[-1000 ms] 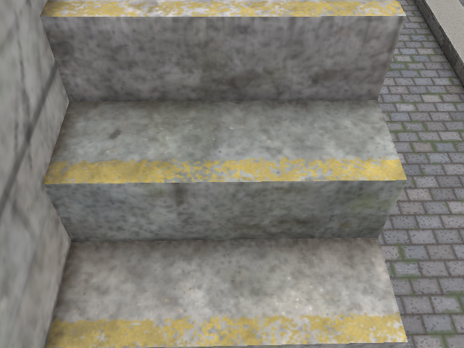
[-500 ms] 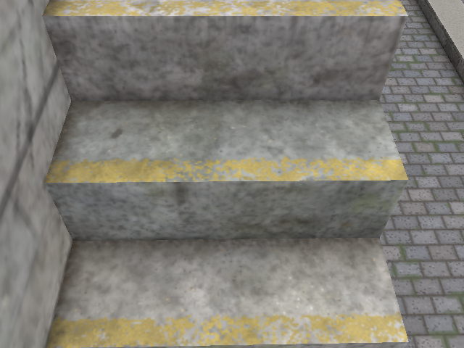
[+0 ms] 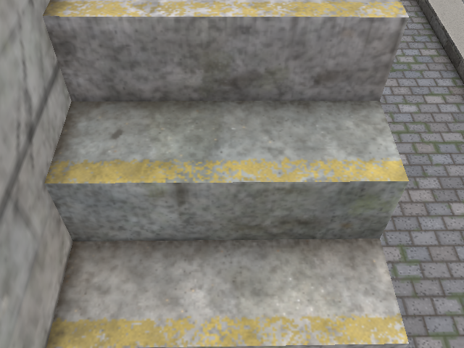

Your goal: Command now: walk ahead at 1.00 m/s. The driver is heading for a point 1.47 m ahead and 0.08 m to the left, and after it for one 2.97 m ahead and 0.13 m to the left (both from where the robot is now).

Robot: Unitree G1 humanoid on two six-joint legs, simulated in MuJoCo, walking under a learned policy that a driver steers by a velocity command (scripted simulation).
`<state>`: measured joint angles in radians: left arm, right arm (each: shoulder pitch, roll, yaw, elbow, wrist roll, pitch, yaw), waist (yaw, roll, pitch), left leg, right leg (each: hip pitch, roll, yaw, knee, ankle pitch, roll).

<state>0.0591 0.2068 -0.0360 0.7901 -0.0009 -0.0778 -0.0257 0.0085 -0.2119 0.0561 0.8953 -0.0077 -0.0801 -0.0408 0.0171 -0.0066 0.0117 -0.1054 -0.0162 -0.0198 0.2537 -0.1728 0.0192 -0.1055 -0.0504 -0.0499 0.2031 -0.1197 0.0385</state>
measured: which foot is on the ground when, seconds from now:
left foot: down 0.00-1.00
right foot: down 0.00-1.00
